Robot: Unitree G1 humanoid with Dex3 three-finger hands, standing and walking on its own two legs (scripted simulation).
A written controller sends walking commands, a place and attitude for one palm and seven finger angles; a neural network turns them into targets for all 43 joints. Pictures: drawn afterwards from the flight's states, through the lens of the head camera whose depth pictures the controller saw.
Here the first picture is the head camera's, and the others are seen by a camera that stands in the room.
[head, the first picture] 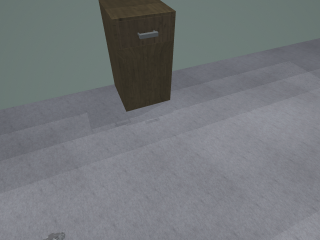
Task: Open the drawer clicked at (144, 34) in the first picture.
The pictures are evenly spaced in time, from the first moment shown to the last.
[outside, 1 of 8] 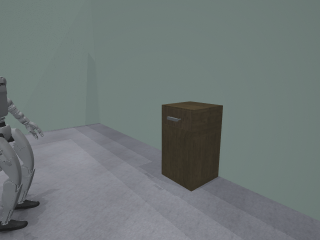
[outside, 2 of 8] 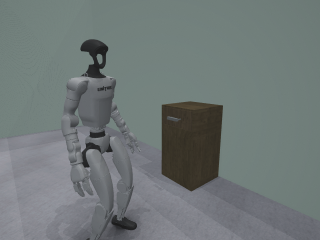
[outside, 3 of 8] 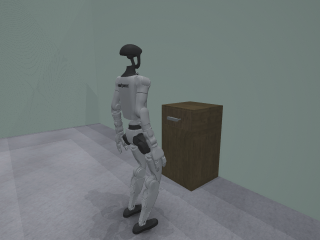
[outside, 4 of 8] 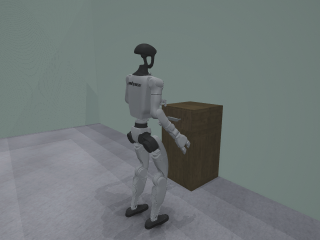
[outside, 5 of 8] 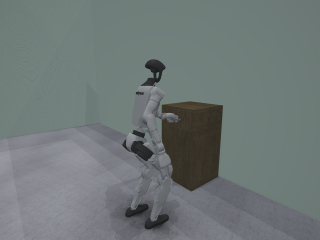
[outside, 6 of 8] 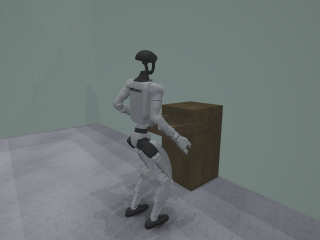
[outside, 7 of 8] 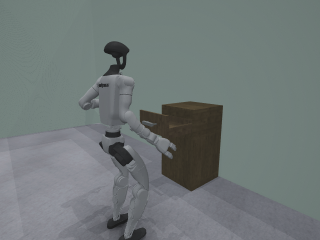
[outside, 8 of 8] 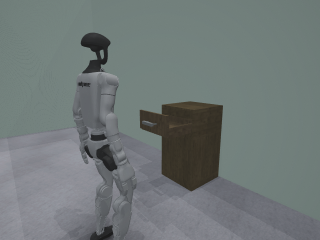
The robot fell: no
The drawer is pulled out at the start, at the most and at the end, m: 0.00 0.30 0.30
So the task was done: yes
